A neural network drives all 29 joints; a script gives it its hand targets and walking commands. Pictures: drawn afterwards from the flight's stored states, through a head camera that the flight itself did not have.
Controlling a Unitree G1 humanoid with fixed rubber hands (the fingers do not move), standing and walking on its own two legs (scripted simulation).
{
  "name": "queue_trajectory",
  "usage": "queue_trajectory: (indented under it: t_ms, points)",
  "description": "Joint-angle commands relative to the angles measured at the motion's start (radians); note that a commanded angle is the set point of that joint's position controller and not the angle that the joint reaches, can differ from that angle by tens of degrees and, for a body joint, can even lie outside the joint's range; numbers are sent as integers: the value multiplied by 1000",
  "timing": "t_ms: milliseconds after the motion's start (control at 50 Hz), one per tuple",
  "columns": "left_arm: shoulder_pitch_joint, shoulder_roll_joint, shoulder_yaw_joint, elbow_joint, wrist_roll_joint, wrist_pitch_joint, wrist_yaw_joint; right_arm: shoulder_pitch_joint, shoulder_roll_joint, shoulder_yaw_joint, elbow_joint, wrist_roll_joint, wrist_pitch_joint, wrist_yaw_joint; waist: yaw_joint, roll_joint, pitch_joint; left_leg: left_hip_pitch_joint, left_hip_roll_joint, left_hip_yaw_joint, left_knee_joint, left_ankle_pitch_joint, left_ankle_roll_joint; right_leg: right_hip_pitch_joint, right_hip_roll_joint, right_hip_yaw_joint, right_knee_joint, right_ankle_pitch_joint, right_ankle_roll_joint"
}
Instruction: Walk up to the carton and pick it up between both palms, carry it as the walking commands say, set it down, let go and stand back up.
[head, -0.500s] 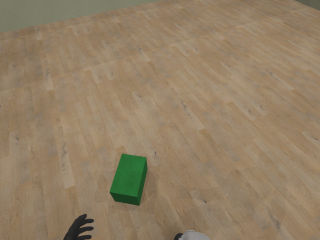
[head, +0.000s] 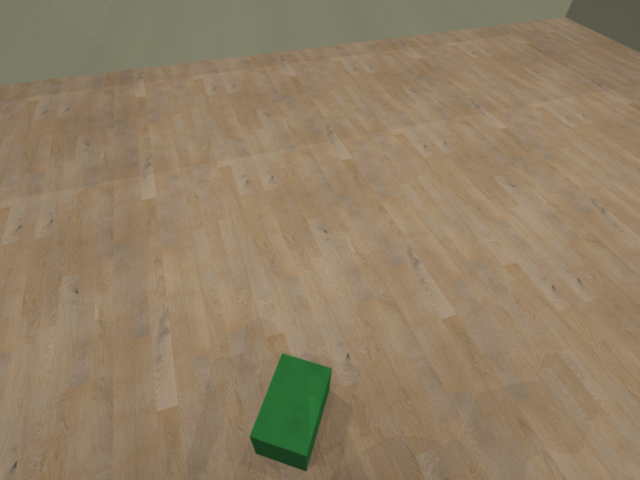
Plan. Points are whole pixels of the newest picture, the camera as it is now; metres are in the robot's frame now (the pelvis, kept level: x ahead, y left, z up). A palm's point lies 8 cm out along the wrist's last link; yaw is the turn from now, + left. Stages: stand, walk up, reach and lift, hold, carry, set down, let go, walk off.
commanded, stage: walk up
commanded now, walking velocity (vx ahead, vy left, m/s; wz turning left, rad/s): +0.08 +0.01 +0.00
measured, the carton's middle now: (293, 410) +0.43 +0.07 -0.69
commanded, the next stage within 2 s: none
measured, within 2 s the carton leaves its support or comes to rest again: neither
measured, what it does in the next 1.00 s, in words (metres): steps on the spot: right foot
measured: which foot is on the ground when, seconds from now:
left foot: down 0.00-1.00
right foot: down 0.00-0.00, up 0.02-0.28, down 0.30-1.00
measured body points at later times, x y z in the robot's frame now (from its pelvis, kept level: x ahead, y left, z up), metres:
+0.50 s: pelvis +0.03 +0.00 +0.01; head +0.03 -0.02 +0.46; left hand +0.05 +0.23 -0.14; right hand +0.04 -0.23 -0.16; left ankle +0.04 +0.13 -0.74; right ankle +0.03 -0.11 -0.74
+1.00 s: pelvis +0.05 -0.01 +0.01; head +0.05 -0.02 +0.46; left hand +0.03 +0.20 -0.15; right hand +0.02 -0.22 -0.16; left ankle +0.04 +0.13 -0.74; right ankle +0.03 -0.11 -0.74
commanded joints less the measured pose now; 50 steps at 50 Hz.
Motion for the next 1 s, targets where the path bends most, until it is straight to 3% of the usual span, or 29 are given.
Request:
queue_trajectory:
  t_ms: [0,20,40,60,100,200,240,260,280,300,320,340,620,980]
  points:
    - [39,-19,-19,-50,-19,13,21,171,-220,-34,4,-4,-22,-42,-70,301,53,125,378,-391,-265,257,137,-251,63,34,241,-280,6]
    - [20,36,-8,-31,-35,37,26,122,-199,-26,14,7,-16,-43,-52,239,64,89,330,-295,-180,570,193,-172,37,104,287,-300,2]
    - [23,56,-7,-21,-38,46,27,80,-151,-15,19,8,-19,-45,-27,200,45,116,255,-213,-135,701,193,-155,42,120,305,-264,0]
    - [34,57,-6,-4,-37,50,26,48,-118,-7,15,10,-18,-48,-14,184,15,139,211,-145,-117,690,181,-142,40,124,307,-216,-1]
    - [20,59,0,10,-29,62,25,29,-93,-2,13,14,-15,-52,-13,195,-19,135,178,-105,-115,637,178,-105,48,118,316,-145,-8]
    - [-65,34,-9,-5,-26,68,30,53,-87,-5,29,14,7,-61,-33,163,-3,122,193,-140,-135,412,202,-57,54,103,169,-89,-9]
    - [-62,29,-14,4,-25,59,31,56,-96,-8,39,18,19,-61,-24,146,7,113,176,-145,-123,302,172,3,67,79,10,8,-18]
    - [-50,30,-16,14,-20,50,33,60,-95,-7,43,21,25,-59,-20,128,7,96,151,-143,-117,210,140,57,64,66,-88,85,-26]
    - [-50,46,-15,18,-10,38,35,73,-76,-2,46,25,28,-56,-28,86,9,62,121,-137,-106,134,105,109,23,96,-132,148,-37]
    - [-81,72,-16,15,-10,28,33,90,-43,5,50,27,29,-53,-49,-11,26,36,66,-99,-106,55,74,118,-24,140,-149,217,-52]
    - [-109,76,-20,19,-18,27,28,93,-32,8,60,26,34,-54,-52,-108,56,77,19,-61,-98,-11,58,40,-42,203,-187,191,-80]
    - [-123,77,-20,18,-16,23,27,105,-37,7,72,23,39,-53,-53,-128,72,103,18,-52,-81,-10,51,13,-51,225,-226,142,-91]
    - [-89,42,-30,51,-24,11,35,170,-24,8,140,11,30,-54,-42,-18,79,134,55,-52,-138,46,38,61,-4,176,-243,108,-75]
    - [-36,10,-34,72,-24,5,41,226,2,6,170,9,28,-62,-41,-15,86,144,64,-44,-144,65,35,66,11,168,-211,203,-75]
